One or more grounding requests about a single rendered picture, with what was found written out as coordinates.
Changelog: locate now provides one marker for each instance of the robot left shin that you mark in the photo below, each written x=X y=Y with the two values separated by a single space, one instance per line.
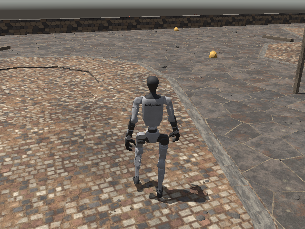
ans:
x=137 y=163

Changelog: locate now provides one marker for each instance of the robot right upper arm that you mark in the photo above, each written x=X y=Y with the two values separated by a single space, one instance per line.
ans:
x=167 y=101

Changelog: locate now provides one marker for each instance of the left robot forearm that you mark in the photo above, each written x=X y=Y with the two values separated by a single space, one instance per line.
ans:
x=130 y=130

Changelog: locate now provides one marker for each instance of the robot left upper arm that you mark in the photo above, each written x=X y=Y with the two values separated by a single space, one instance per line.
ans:
x=135 y=109

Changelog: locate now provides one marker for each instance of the right robot hand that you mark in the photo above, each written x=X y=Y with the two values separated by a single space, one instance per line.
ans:
x=172 y=134

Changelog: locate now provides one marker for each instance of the right robot forearm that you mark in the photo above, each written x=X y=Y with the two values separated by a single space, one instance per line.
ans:
x=174 y=126

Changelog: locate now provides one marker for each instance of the left robot hand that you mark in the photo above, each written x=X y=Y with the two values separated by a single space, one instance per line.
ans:
x=127 y=144

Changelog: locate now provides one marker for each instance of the robot left thigh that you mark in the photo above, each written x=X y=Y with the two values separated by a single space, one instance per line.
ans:
x=140 y=140

